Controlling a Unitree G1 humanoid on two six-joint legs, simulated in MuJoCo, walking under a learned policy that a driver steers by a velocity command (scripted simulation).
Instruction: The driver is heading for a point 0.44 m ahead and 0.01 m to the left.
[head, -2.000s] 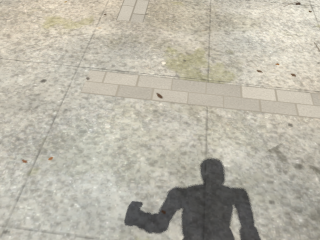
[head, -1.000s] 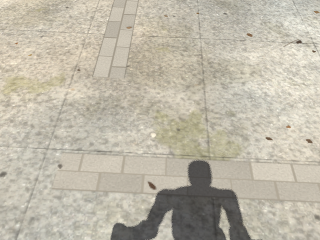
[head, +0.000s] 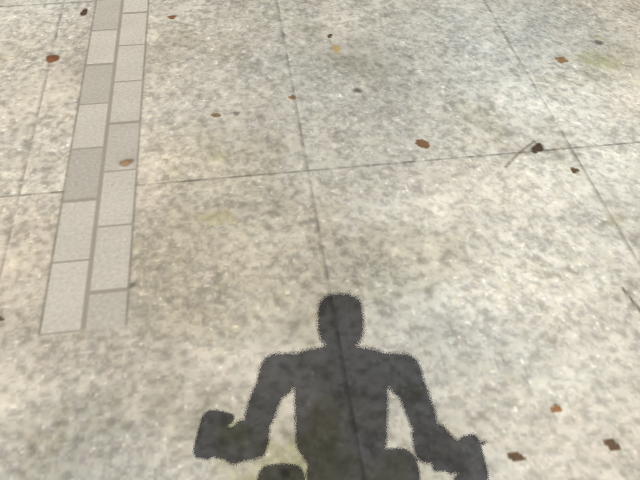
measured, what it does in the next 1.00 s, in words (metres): walks ahead: right foot, then left foot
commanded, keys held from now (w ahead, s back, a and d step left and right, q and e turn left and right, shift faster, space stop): w+q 0.10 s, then w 0.24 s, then no key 0.66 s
